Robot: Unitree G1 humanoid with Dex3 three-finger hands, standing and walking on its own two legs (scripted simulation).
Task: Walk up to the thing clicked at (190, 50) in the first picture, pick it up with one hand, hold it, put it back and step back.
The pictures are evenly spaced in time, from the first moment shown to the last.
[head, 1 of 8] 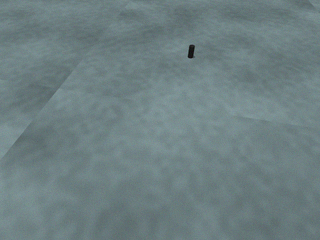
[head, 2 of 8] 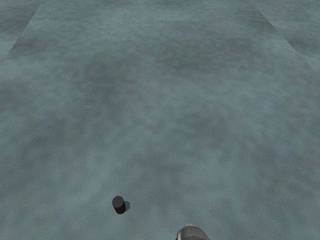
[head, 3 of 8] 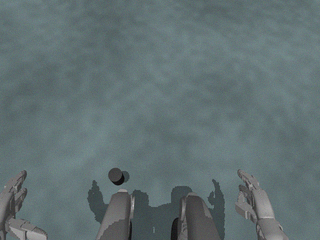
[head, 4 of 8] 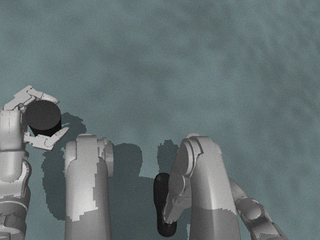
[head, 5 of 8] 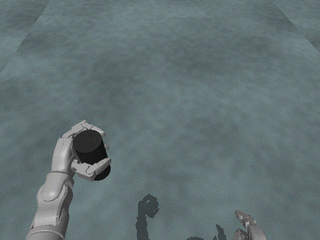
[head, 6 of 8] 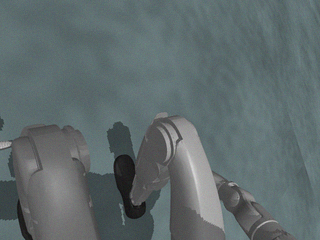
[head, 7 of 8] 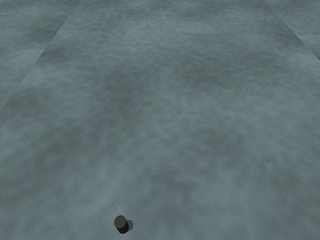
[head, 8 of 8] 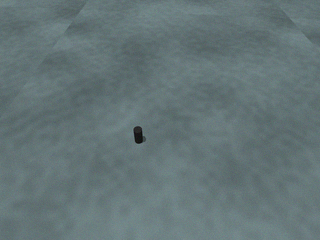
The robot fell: no
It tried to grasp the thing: yes
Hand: left
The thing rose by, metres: 0.71
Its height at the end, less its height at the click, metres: +0.00
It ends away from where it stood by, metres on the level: 0.03
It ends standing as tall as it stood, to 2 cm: yes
